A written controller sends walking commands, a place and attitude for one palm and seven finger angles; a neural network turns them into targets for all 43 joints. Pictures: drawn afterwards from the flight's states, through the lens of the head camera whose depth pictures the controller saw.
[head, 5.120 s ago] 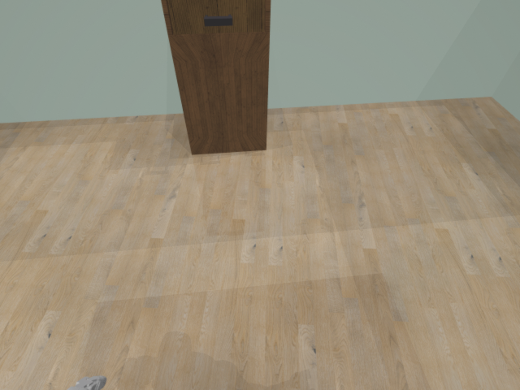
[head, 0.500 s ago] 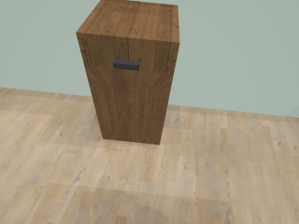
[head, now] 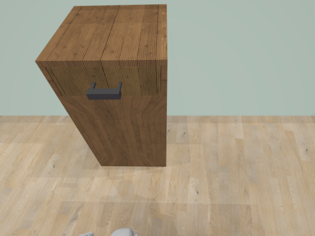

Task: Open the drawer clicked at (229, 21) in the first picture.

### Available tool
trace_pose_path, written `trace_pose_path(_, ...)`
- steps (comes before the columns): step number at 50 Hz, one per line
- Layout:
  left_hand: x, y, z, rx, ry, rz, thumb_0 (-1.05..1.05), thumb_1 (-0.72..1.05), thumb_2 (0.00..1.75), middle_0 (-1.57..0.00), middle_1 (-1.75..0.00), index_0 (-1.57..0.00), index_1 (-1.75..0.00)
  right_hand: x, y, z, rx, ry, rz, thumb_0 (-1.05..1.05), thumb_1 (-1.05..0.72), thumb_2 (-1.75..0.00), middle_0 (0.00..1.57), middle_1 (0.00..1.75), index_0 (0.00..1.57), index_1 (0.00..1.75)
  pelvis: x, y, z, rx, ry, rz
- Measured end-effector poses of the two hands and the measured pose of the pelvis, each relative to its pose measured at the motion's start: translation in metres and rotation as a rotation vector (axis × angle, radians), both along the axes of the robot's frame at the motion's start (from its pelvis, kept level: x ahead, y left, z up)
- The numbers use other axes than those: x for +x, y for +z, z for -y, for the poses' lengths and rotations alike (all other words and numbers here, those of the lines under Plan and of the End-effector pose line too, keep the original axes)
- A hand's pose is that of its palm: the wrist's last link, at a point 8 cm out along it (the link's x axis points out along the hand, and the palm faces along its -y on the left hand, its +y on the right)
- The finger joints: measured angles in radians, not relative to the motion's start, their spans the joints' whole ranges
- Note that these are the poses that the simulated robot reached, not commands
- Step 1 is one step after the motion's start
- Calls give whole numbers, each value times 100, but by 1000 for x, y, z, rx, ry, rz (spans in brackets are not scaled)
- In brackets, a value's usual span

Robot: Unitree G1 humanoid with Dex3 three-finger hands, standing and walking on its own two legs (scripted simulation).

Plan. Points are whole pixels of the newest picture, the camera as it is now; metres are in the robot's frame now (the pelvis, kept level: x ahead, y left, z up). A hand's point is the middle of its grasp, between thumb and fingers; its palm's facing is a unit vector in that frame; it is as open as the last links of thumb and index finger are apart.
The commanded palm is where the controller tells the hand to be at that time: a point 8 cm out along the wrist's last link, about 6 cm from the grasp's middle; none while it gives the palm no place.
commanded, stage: come to a stop and stand still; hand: left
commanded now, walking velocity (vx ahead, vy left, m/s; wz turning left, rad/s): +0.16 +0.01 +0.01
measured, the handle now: (105, 89) +0.59 +0.21 -0.01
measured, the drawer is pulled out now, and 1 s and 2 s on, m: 0.00 0.00 0.00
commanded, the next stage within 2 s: none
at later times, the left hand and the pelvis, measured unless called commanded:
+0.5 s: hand out of the picture +0.08 +0.19 -0.17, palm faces +0.02 -0.96 -0.28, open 7.4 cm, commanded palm none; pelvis +0.05 -0.01 -0.01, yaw -3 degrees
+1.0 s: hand out of the picture +0.06 +0.13 -0.17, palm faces +0.04 -0.98 -0.20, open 7.2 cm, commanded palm none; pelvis +0.01 -0.05 +0.01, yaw -1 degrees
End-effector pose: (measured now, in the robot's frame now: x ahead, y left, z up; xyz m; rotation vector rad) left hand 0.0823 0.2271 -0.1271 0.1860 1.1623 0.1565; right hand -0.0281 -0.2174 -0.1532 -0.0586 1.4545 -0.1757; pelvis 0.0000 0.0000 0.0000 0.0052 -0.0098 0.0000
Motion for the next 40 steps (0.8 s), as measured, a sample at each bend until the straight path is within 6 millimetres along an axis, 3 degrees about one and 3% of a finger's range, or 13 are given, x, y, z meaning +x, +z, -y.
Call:
trace_pose_path(4, -6, 1, -9, 8, 17, -72, -1, 95, 90, -20, -30, -21, -30, 70, 10, 8, -28, 41, 123, 1, -92, -90, 19, 30, 20, 30, 22, 6, 0, -3, -3, -9)
trace_pose_path(9, -14, -12, -15, -21, 53, -162, -1, 93, 90, -20, -30, -20, -30, 135, 15, 5, -70, 90, 214, 1, -93, -90, 19, 30, 20, 30, 50, 2, -11, -29, -19, 9)
trace_pose_path(13, -16, -23, -16, -45, 77, -214, 0, 92, 90, -20, -30, -20, -30, 165, 19, -7, -76, 112, 235, 0, -93, -90, 19, 30, 20, 30, 66, -1, -16, -12, -24, 19)
trace_pose_path(17, -14, -22, -15, -47, 74, -243, 0, 92, 90, -20, -30, -20, -30, 180, 19, -14, -61, 116, 242, 0, -92, -90, 19, 30, 20, 30, 67, 0, -14, 10, -36, 7)
trace_pose_path(21, -9, -14, -14, -6, 60, -240, 1, 91, 90, -20, -30, -20, -30, 180, 12, -7, -39, 98, 243, 0, -91, -90, 20, 30, 20, 30, 59, -1, -6, 14, -45, -4)
trace_pose_path(26, -2, -6, -6, 68, 41, -178, 1, 91, 90, -20, -30, -20, -30, 164, -6, 21, -7, 64, 237, 0, -91, -90, 20, 30, 20, 30, 50, -10, 17, 34, -47, -2)
trace_pose_path(33, 0, 8, 22, 72, 19, -138, 1, 91, 90, -20, -30, -20, -30, 125, -3, 57, -19, 28, 158, 1, -91, -90, 20, 30, 20, 30, 42, 1, 38, 37, -29, 4)
trace_pose_path(40, 0, 0, 45, 14, 13, -102, 1, 91, 90, -20, -30, -20, -30, 84, 4, 67, -49, 37, 90, 1, -92, -90, 19, 30, 20, 30, 32, 3, 48, 15, -14, -9)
